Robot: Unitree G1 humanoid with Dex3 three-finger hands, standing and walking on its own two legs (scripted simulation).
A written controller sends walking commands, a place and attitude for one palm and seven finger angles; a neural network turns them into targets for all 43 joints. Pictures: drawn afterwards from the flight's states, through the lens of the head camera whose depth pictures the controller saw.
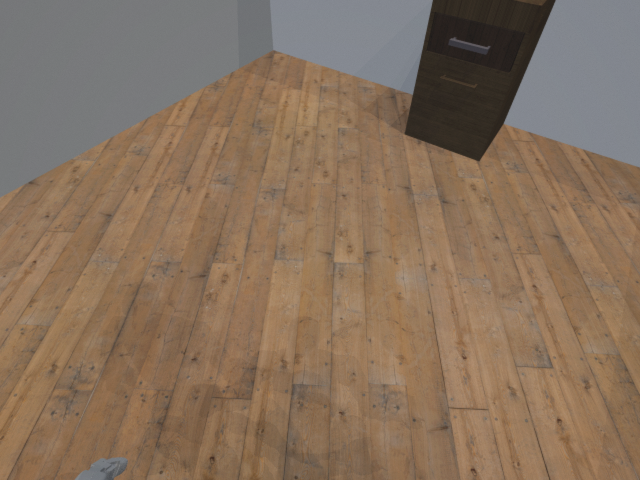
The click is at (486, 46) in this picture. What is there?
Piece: drawer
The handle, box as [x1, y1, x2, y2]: [448, 37, 490, 54]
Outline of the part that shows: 448,43 450,45 484,54 487,52 490,46 484,47 457,40 455,37 451,38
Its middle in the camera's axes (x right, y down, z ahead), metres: +0.66 -0.86 +1.71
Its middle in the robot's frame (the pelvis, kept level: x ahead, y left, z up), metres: +1.86 -0.57 -0.21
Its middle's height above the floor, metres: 0.56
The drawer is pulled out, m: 0.00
